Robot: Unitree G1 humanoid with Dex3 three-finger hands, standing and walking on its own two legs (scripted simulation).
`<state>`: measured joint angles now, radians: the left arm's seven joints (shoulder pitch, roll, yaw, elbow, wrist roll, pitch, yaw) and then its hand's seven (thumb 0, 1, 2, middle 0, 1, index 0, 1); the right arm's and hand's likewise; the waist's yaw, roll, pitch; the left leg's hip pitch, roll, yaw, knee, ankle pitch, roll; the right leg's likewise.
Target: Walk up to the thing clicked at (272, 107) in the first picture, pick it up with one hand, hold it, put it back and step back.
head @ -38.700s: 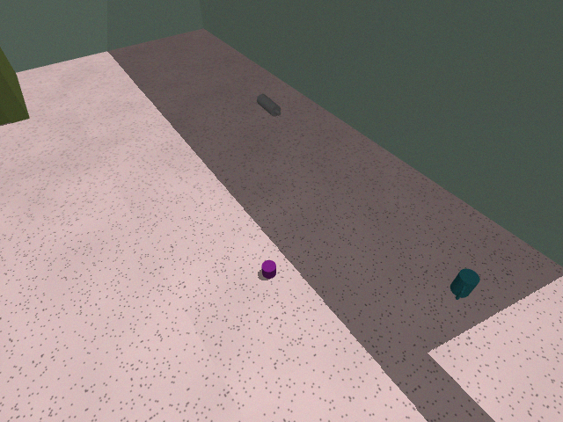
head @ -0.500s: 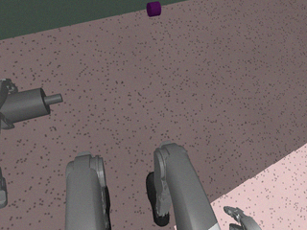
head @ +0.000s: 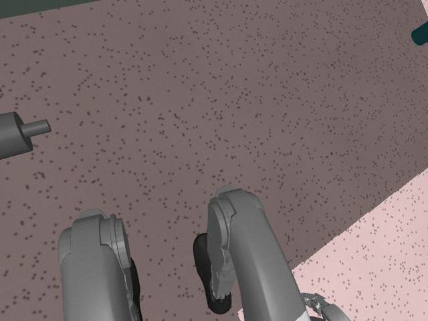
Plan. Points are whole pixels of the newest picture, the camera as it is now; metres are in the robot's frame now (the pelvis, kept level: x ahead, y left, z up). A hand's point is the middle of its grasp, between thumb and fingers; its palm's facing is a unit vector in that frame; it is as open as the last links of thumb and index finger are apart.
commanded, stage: lower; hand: left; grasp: from above
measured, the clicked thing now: out of the picture +0.46 +0.36 -0.20
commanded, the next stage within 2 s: rest in 0.34 s
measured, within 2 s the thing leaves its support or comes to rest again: neither
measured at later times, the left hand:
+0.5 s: hand out of the picture +0.44 +0.38 -0.23, palm faces -0.43 -0.17 -0.89, open 10.1 cm
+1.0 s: hand out of the picture +0.45 +0.37 -0.26, palm faces -0.41 -0.18 -0.89, open 10.1 cm
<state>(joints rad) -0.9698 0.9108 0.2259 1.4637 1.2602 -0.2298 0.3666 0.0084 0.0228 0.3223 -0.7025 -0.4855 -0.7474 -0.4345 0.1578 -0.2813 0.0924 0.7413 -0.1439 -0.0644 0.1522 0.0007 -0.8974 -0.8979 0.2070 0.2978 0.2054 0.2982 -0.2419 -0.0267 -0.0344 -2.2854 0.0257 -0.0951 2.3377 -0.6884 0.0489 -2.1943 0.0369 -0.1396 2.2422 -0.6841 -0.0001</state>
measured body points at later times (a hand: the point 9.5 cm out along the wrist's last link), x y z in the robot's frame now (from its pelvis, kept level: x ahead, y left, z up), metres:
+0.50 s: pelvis +0.00 +0.00 -0.03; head +0.27 +0.10 +0.31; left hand +0.46 +0.38 -0.18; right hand +0.06 -0.28 -0.12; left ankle +0.07 +0.11 -0.32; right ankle +0.10 -0.11 -0.32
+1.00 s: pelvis +0.00 +0.00 -0.05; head +0.28 +0.11 +0.29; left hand +0.46 +0.38 -0.21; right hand +0.05 -0.27 -0.12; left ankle +0.07 +0.11 -0.32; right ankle +0.10 -0.11 -0.32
